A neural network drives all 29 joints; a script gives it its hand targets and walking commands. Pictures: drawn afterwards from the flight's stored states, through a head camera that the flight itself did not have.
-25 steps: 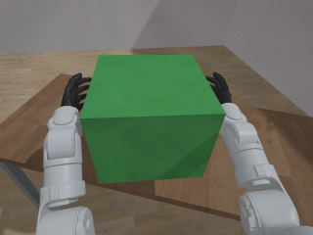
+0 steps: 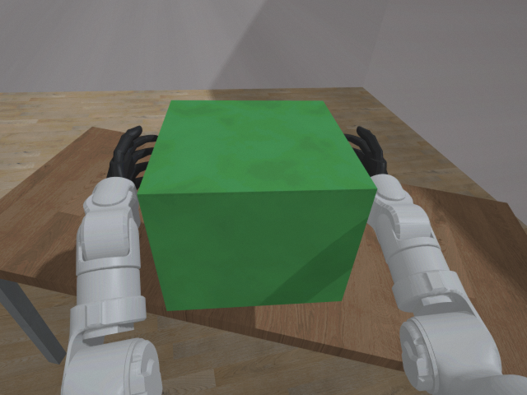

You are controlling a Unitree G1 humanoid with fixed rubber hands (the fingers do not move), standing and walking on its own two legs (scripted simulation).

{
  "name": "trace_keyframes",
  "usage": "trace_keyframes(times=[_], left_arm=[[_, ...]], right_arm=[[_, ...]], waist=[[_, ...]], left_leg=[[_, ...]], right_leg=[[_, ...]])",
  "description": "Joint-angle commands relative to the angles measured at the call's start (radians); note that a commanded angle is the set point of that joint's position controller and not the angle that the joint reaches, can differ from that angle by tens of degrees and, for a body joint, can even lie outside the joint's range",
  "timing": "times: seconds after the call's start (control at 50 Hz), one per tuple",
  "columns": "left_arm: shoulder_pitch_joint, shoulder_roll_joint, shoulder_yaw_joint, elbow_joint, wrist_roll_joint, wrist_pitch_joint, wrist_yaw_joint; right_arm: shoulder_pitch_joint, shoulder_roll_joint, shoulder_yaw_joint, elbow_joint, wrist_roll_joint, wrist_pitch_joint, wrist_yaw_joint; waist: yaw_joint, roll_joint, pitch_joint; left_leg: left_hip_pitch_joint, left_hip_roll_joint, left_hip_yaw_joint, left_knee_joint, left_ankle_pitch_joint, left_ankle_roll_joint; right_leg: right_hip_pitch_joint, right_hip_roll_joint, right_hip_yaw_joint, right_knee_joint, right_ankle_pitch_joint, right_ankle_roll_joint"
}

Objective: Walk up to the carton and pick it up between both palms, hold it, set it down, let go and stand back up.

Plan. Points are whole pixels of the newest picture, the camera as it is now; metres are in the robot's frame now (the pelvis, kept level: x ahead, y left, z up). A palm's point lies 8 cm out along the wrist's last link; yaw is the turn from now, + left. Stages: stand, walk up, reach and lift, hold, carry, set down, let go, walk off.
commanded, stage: hold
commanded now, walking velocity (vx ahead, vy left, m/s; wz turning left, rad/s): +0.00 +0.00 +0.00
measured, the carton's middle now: (252, 195) +0.39 +0.00 +0.12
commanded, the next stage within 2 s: none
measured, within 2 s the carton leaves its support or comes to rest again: neither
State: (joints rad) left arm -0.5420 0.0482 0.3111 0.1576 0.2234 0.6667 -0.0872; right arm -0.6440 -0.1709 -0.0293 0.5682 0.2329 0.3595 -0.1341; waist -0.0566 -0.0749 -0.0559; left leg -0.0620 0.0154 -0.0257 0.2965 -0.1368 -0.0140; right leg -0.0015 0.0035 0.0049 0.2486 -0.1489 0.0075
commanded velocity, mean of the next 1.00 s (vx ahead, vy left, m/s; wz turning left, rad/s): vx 0.00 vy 0.00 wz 0.00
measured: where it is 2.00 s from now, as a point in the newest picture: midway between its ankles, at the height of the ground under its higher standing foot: outside the picture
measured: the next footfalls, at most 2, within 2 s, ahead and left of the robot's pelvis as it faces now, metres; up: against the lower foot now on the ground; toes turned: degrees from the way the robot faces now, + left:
none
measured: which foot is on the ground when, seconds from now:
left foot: down 0.00-1.00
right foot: down 0.00-1.00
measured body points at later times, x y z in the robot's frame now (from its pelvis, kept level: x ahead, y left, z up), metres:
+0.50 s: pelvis +0.01 +0.00 +0.00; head -0.05 +0.02 +0.44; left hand +0.37 +0.18 +0.19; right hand +0.38 -0.18 +0.20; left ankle +0.02 +0.13 -0.75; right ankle +0.00 -0.12 -0.75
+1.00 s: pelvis +0.01 +0.00 +0.00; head -0.04 +0.01 +0.45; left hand +0.38 +0.19 +0.19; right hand +0.40 -0.18 +0.18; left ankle +0.02 +0.13 -0.75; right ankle +0.00 -0.12 -0.75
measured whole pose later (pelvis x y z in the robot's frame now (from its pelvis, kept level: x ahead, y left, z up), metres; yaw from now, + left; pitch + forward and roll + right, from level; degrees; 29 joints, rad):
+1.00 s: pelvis +0.01 +0.00 +0.00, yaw +1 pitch -2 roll +0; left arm -0.58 0.06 0.29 0.20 0.18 0.61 -0.04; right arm -0.67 -0.17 -0.06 0.58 0.20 0.33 -0.12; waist -0.03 -0.02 -0.08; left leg -0.12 0.01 -0.04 0.29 -0.13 -0.02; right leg -0.06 0.00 -0.01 0.25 -0.15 0.00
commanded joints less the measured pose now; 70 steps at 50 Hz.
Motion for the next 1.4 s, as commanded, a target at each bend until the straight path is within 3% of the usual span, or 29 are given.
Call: trace_keyframes(times=[0.0, 0.08, 0.1, 0.14, 0.22, 0.26, 0.3, 0.42, 0.48, 0.52, 0.54, 0.58, 0.6, 0.68, 0.7, 0.72, 0.8, 0.9, 0.98, 1.06, 1.18, 1.38], left_arm=[[-0.686, -0.596, -0.602, -0.180, -0.208, -0.097, -0.051], [-0.667, -0.607, -0.619, -0.146, -0.240, -0.108, -0.036], [-0.656, -0.578, -0.581, -0.085, -0.209, -0.101, -0.039], [-0.674, -0.587, -0.551, -0.066, -0.198, -0.096, -0.055], [-0.581, -0.553, -0.487, -0.072, -0.143, -0.066, -0.083], [-0.571, -0.547, -0.484, -0.098, -0.144, -0.063, -0.095], [-0.583, -0.563, -0.498, -0.118, -0.159, -0.065, -0.095], [-0.560, -0.544, -0.526, -0.189, -0.177, -0.082, -0.096], [-0.585, -0.537, -0.533, -0.191, -0.174, -0.084, -0.096], [-0.589, -0.525, -0.510, -0.156, -0.150, -0.077, -0.099], [-0.581, -0.532, -0.512, -0.128, -0.145, -0.066, -0.099], [-0.608, -0.536, -0.497, -0.113, -0.134, -0.060, -0.103], [-0.626, -0.543, -0.495, -0.103, -0.134, -0.059, -0.102], [-0.664, -0.586, -0.555, -0.152, -0.183, -0.077, -0.079], [-0.691, -0.558, -0.541, -0.153, -0.164, -0.080, -0.068], [-0.696, -0.580, -0.555, -0.125, -0.171, -0.079, -0.058], [-0.645, -0.580, -0.536, -0.070, -0.180, -0.085, -0.046], [-0.592, -0.579, -0.498, -0.046, -0.169, -0.099, -0.065], [-0.572, -0.559, -0.497, -0.095, -0.164, -0.103, -0.086], [-0.576, -0.541, -0.524, -0.180, -0.170, -0.095, -0.089], [-0.546, -0.514, -0.541, -0.247, -0.160, -0.070, -0.094], [-0.587, -0.537, -0.567, -0.223, -0.189, -0.075, -0.086]], right_arm=[[-0.770, 0.629, 0.333, -0.372, 0.083, -0.099, 0.135], [-0.789, 0.639, 0.340, -0.396, 0.063, -0.097, 0.137], [-0.754, 0.613, 0.317, -0.310, 0.049, -0.079, 0.135], [-0.767, 0.630, 0.307, -0.284, 0.035, -0.073, 0.133], [-0.706, 0.588, 0.342, -0.277, 0.068, -0.060, 0.112], [-0.715, 0.602, 0.369, -0.333, 0.089, -0.057, 0.096], [-0.738, 0.610, 0.378, -0.380, 0.112, -0.063, 0.092], [-0.695, 0.644, 0.435, -0.463, 0.133, -0.059, 0.073], [-0.658, 0.648, 0.412, -0.406, 0.119, -0.045, 0.079], [-0.657, 0.636, 0.384, -0.364, 0.091, -0.038, 0.090], [-0.661, 0.612, 0.355, -0.329, 0.076, -0.036, 0.096], [-0.679, 0.617, 0.328, -0.300, 0.056, -0.038, 0.105], [-0.698, 0.623, 0.320, -0.292, 0.045, -0.044, 0.111], [-0.721, 0.614, 0.319, -0.329, 0.060, -0.067, 0.125], [-0.766, 0.595, 0.325, -0.281, 0.091, -0.074, 0.140], [-0.784, 0.601, 0.309, -0.293, 0.078, -0.085, 0.149], [-0.799, 0.589, 0.298, -0.302, 0.047, -0.100, 0.156], [-0.771, 0.624, 0.341, -0.296, 0.050, -0.104, 0.126], [-0.739, 0.648, 0.409, -0.344, 0.096, -0.094, 0.086], [-0.686, 0.655, 0.440, -0.381, 0.129, -0.076, 0.069], [-0.620, 0.621, 0.431, -0.398, 0.142, -0.045, 0.071], [-0.682, 0.602, 0.389, -0.420, 0.107, -0.056, 0.099]], waist=[[-0.019, 0.142, -0.373], [-0.025, 0.093, -0.396], [-0.031, 0.087, -0.325], [-0.020, 0.068, -0.322], [-0.001, 0.067, -0.296], [-0.005, 0.065, -0.337], [-0.005, 0.082, -0.363], [-0.007, 0.058, -0.358], [-0.015, 0.068, -0.309], [0.000, 0.071, -0.233], [-0.013, 0.100, -0.198], [-0.007, 0.104, -0.168], [0.001, 0.102, -0.197], [-0.028, 0.129, -0.311], [0.030, 0.199, -0.315], [0.005, 0.161, -0.326], [0.011, 0.106, -0.363], [0.017, 0.029, -0.373], [0.015, 0.031, -0.379], [0.006, 0.068, -0.350], [-0.006, 0.115, -0.292], [-0.004, 0.098, -0.321]], left_leg=[[0.167, -0.041, 0.021, 0.014, 0.216, -0.042], [0.157, -0.042, 0.011, 0.008, 0.164, -0.020], [0.144, -0.040, 0.013, -0.013, 0.106, -0.012], [0.105, -0.043, 0.021, -0.030, 0.064, 0.006], [0.111, -0.048, 0.028, -0.011, 0.195, -0.007], [0.122, -0.060, 0.029, 0.012, 0.252, -0.008], [0.124, -0.062, 0.025, 0.021, 0.277, -0.016], [0.132, -0.070, 0.015, 0.040, 0.348, -0.014], [0.112, -0.071, 0.016, 0.018, 0.277, -0.015], [0.093, -0.062, 0.024, -0.016, 0.187, -0.013], [0.088, -0.059, 0.026, -0.028, 0.156, -0.016], [0.065, -0.056, 0.033, -0.052, 0.074, -0.011], [0.064, -0.053, 0.037, -0.054, 0.071, -0.008], [0.135, -0.044, 0.021, -0.012, 0.170, -0.034], [0.114, -0.054, 0.026, -0.020, 0.115, -0.038], [0.126, -0.045, 0.028, -0.023, 0.089, -0.030], [0.137, -0.034, 0.022, -0.021, 0.096, -0.010], [0.129, -0.053, 0.034, 0.001, 0.212, 0.009], [0.127, -0.073, 0.032, 0.032, 0.331, -0.006], [0.131, -0.081, 0.027, 0.044, 0.384, -0.023], [0.142, -0.078, 0.025, 0.039, 0.387, -0.042], [0.141, -0.058, 0.022, 0.007, 0.258, -0.032]], right_leg=[[-0.101, 0.059, -0.067, -0.027, 0.070, 0.000], [-0.097, 0.055, -0.056, -0.028, 0.080, 0.013], [-0.105, 0.048, -0.051, -0.038, 0.039, 0.012], [-0.078, 0.045, -0.049, -0.033, 0.026, 0.021], [0.017, 0.049, -0.043, -0.025, 0.155, 0.026], [0.059, 0.046, -0.037, -0.011, 0.250, 0.039], [0.057, 0.046, -0.039, -0.006, 0.265, 0.036], [0.085, 0.052, -0.039, 0.011, 0.408, 0.053], [0.045, 0.046, -0.039, -0.001, 0.324, 0.048], [-0.005, 0.043, -0.049, -0.021, 0.195, 0.038], [-0.031, 0.039, -0.049, -0.035, 0.143, 0.028], [-0.051, 0.031, -0.049, -0.047, 0.054, 0.022], [-0.047, 0.035, -0.052, -0.041, 0.040, 0.017], [-0.051, 0.049, -0.061, -0.028, 0.091, 0.013], [-0.093, 0.046, -0.064, -0.025, 0.011, 0.002], [-0.118, 0.054, -0.070, -0.025, -0.004, 0.007], [-0.099, 0.054, -0.068, -0.033, 0.003, 0.006], [-0.003, 0.056, -0.047, -0.025, 0.143, 0.023], [0.081, 0.057, -0.039, 0.006, 0.321, 0.042], [0.088, 0.054, -0.041, 0.021, 0.401, 0.049], [0.058, 0.051, -0.043, 0.006, 0.365, 0.038], [-0.023, 0.056, -0.057, -0.026, 0.180, 0.022]])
